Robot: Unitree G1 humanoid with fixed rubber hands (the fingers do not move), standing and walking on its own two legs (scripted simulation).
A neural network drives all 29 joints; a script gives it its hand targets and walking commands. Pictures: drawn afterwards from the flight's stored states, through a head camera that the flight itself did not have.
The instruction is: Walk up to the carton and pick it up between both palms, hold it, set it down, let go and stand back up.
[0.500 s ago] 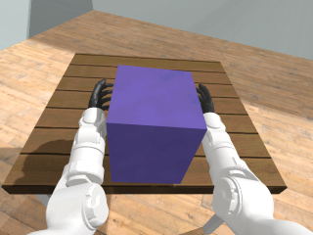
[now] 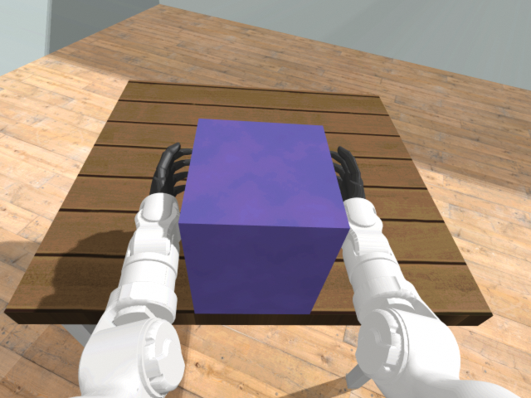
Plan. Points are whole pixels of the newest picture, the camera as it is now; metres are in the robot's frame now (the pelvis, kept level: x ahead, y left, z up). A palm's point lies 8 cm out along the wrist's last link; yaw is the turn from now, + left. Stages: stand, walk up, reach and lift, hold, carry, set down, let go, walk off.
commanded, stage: set down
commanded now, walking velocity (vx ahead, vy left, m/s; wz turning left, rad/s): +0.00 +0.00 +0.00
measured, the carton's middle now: (257, 221) +0.40 +0.03 +0.06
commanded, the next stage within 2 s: none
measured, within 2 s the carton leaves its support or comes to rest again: neither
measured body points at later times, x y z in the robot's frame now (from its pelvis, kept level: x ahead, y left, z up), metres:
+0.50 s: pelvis -0.01 +0.00 +0.00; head +0.02 +0.02 +0.45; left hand +0.42 +0.18 +0.10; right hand +0.43 -0.12 +0.11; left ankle +0.03 +0.14 -0.75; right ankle -0.02 -0.13 -0.75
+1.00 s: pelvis -0.02 +0.00 -0.01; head +0.02 +0.02 +0.44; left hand +0.42 +0.19 +0.09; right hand +0.45 -0.15 +0.12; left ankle +0.03 +0.14 -0.75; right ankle -0.02 -0.13 -0.75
